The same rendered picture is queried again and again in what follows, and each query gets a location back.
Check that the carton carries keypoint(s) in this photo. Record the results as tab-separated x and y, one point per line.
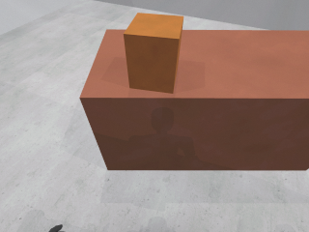
152	45

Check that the pedestal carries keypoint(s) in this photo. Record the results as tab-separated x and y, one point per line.
240	103

